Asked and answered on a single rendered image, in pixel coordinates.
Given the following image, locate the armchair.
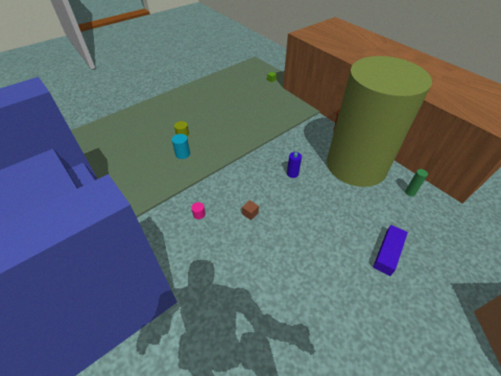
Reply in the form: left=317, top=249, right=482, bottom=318
left=0, top=77, right=177, bottom=376

